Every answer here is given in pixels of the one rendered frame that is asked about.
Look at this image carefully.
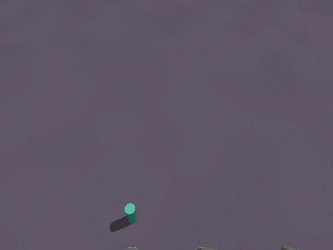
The can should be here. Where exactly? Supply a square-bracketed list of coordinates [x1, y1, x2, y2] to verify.
[124, 203, 138, 223]

